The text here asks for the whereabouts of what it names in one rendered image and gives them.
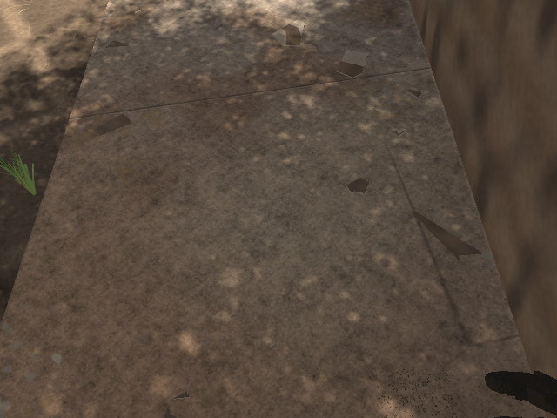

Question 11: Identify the robot right hand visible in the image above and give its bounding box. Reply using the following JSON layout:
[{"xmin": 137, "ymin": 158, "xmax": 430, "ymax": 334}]
[{"xmin": 485, "ymin": 371, "xmax": 557, "ymax": 418}]

